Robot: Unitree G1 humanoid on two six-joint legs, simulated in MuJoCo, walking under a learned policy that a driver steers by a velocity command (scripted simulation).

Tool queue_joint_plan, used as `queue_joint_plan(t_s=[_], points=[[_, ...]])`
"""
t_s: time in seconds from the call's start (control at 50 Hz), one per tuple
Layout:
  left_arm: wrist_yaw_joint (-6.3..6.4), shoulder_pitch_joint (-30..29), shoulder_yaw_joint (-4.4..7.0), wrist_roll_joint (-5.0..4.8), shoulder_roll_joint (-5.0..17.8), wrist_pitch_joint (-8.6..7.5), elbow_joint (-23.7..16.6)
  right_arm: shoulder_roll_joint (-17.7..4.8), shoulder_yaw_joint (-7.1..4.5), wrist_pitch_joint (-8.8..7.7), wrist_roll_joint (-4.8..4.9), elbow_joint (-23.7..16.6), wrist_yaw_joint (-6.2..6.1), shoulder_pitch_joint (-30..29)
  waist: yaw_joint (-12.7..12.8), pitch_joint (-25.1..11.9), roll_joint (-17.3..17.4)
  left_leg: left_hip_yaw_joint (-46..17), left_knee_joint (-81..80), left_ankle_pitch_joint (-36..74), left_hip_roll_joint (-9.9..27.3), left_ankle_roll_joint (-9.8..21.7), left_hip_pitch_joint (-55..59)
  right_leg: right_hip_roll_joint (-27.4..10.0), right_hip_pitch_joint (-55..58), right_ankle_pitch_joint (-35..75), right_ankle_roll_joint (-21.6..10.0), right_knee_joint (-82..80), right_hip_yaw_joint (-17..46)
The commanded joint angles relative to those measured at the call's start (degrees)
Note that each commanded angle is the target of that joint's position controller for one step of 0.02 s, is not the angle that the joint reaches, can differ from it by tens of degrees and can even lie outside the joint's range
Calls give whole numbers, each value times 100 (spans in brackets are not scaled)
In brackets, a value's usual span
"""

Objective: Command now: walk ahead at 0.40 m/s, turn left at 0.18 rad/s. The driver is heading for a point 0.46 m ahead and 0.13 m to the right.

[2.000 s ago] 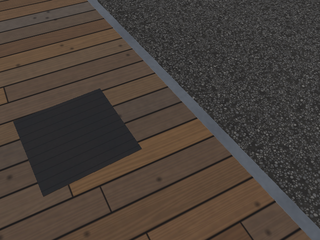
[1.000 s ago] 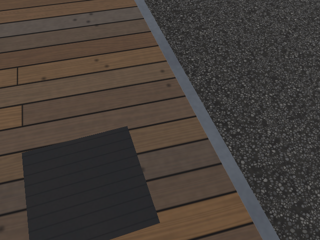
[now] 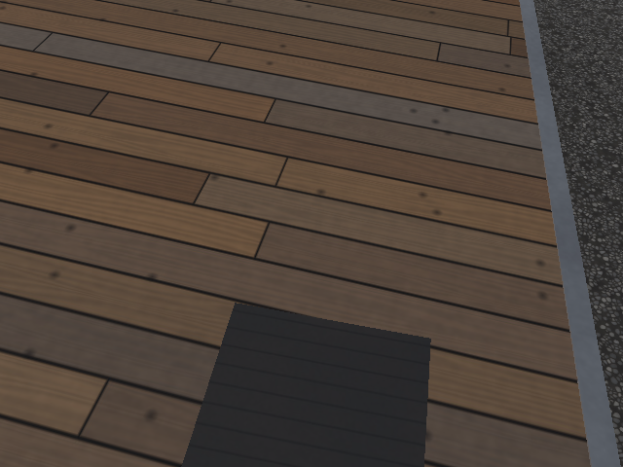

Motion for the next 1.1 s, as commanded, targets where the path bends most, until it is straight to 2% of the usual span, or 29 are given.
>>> queue_joint_plan(t_s=[0.02, 0.08, 0.12, 0.14, 0.16, 0.18, 0.2, 0.22, 0.24, 0.26, 0.3, 0.38, 0.52, 0.58, 0.62, 0.64, 0.66, 0.68, 0.7, 0.72, 0.76, 0.78, 0.84, 0.9, 0.96, 0.98, 1.0, 1.04, 1.1], points=[[-76, -1072, -25, -51, 297, -178, -695, -1128, -319, -94, 58, -181, -1, 113, -270, 546, 767, -1036, -758, 251, 1512, 968, -142, 46, -298, 39, -78, -505, -47], [-144, -1103, -44, -62, 351, -241, -787, -1143, -329, -54, 83, -63, 15, 226, -252, 587, 795, -1125, -559, 617, 1639, 944, 77, 102, -90, -282, -284, -822, -96], [-150, -815, -9, -58, 446, -278, -768, -1189, -342, -11, 96, -26, 13, 188, -49, 431, 901, -1122, -262, 1437, 1653, 838, 178, 229, 484, -450, -461, -1027, -246], [-119, -389, 54, -32, 537, -286, -662, -1159, -321, 1, 100, -34, 5, 115, 213, 169, 868, -934, 221, 2371, 1468, 714, 125, 377, 1199, -380, -591, -1245, -386], [-53, 343, 165, -4, 755, -293, -501, -968, -251, 1, 71, -34, 5, 131, 535, -389, 801, -592, 1199, 3100, 1144, 538, -189, 261, 2412, -277, -806, -1214, -274], [-3, 1349, 244, 109, 1129, -299, -398, -652, -129, -24, 0, -229, -13, 91, 907, -1322, 154, -250, 2994, 2221, 694, 212, -1465, -835, 4235, -475, -1334, -1120, 1129], [-46, 1835, 329, 121, 1442, -271, -183, -331, -29, -126, 47, -295, -31, 539, 746, -1811, -1499, -119, 4862, -1376, -200, -185, -3305, -1877, 5519, -1730, -2074, -1880, 3682], [-59, 1729, 173, -16, 911, -258, -196, -888, -149, -186, 127, -269, 12, 205, 894, -1309, -974, -600, 5544, -1641, 52, -172, -4041, -1789, 5290, -2567, -1930, -2201, 3831], [-36, 1361, 100, -26, 726, -223, -231, -1032, -190, -227, 173, -361, 63, -205, 809, -614, -617, -429, 5623, -1138, 353, -106, -4296, -1651, 4642, -2461, -1733, -2278, 3034], [-30, 1020, 58, 35, 639, -194, -311, -965, -161, -253, 102, -414, 70, -471, 656, -299, -151, -226, 5399, -667, 594, -74, -4149, -1439, 3983, -2007, -1630, -2394, 2556], [-36, 647, -21, 114, 441, -198, -376, -828, -169, -221, 21, -395, 100, -484, 350, 30, -171, -170, 4927, -123, 882, -118, -3683, -1101, 3065, -1155, -1598, -2742, 1924], [-2, 681, 4, 48, 572, -292, -202, -539, -79, -91, -31, -376, 58, -545, 204, 254, -211, 33, 4267, 374, 965, -373, -3662, -943, 2512, -180, -1713, -3134, 1157], [127, 1253, 29, 12, 803, -106, 139, -295, 43, -312, -25, -616, 204, -1905, 679, 452, -138, 458, 1649, 2332, 556, -408, -2912, -592, 2588, 1388, -1299, -2893, 168], [159, 1348, 49, -2, 845, 4, 254, -456, -38, -357, -21, -642, 312, -1961, 593, 281, -313, 329, 1153, 2257, 397, -196, -2601, -756, 3118, 1801, -1125, -2360, 233], [192, 1137, 82, -8, 921, 51, 224, -696, -155, -350, -83, -492, 305, -1428, 222, -44, -396, 354, 941, 1998, 223, 1, -1934, -748, 3348, 2517, -946, -1674, 285], [211, 1037, 43, 1, 823, 55, 193, -854, -232, -354, -135, -286, 279, -811, -109, -402, -261, 420, 700, 2453, 179, 152, -1054, -512, 3231, 2734, -770, -882, 152], [221, 1152, -54, 121, 569, 39, 73, -1196, -298, -355, -219, -192, 223, -239, -255, -1112, 244, -112, 1054, 4551, 876, 417, 351, -153, 2545, 1533, -500, 356, -40], [166, 2130, -275, 224, -51, 0, 90, -1400, -258, -297, -358, -218, 174, -125, 158, -2027, 1659, -2110, 1432, 6525, 2578, 1592, 2378, 575, 694, -2685, -48, 2558, -49], [135, 2457, -256, 113, 238, -6, 346, -992, -164, -216, -182, -178, 183, 32, 32, -2851, 1529, -2693, 1358, 6490, 2729, 1950, 2562, 592, 592, -3918, 57, 3297, 837], [123, 2008, -138, -84, 677, 47, 279, -900, -164, -131, -63, -171, 206, -302, -30, -2309, 1190, -2190, 1044, 5168, 2423, 1799, 2015, 329, 207, -3682, 96, 3496, 756], [234, 1046, -120, -11, 641, 207, 94, -522, -24, -53, -67, -209, 176, -1148, 130, -979, 587, -1422, 547, 3707, 1854, 1259, 362, -49, 94, -3090, 154, 2795, 456], [270, 1064, -118, 29, 566, 329, 100, -465, 9, -28, -110, -198, 171, -1430, 350, -691, 718, -1081, 313, 3300, 1637, 1082, -491, -184, 622, -2912, 179, 2250, 426], [335, 1352, -231, 116, 198, 498, 245, -634, -71, 20, -229, -89, 157, -1743, 571, -567, 986, -573, -70, 2662, 1357, 1031, -1554, -46, 1828, -2451, 223, 910, 93], [338, 1285, -222, 139, 224, 534, 338, -653, -67, 64, -158, 56, 103, -1792, 567, -684, 881, -512, -189, 1034, 1337, 916, -1730, -7, 2496, -1175, 55, -56, 9], [318, 949, -220, 320, 272, 546, 219, -391, 43, 132, -144, 282, 88, -1658, 564, -112, 715, -409, -267, -1695, 904, 220, -2345, -85, 2873, -792, -244, -959, 125], [347, 776, -196, 307, 520, 531, 80, -395, 48, 153, -172, 348, 82, -1521, 420, 214, 379, -280, 4, -1842, 658, -28, -2302, -418, 2505, -1156, -404, -1429, 487], [351, 563, -111, 235, 787, 502, 172, -416, 7, 186, -117, 371, 40, -1316, 147, 424, -454, 137, 228, -1204, 338, -194, -1670, -360, 1463, -2582, -545, -1633, 504], [326, 339, -237, 262, 297, 358, 175, -469, -15, 202, -131, 450, -30, -1377, 143, 477, -616, 205, 667, -333, 325, -223, -892, -262, 905, -2846, -387, -1950, 478], [307, 440, -264, 192, 232, 203, 245, -452, -26, 223, -142, 653, -62, -1229, 188, 306, -243, 132, 684, 126, 403, -78, -867, -151, 1355, -1806, -214, -1648, 319]])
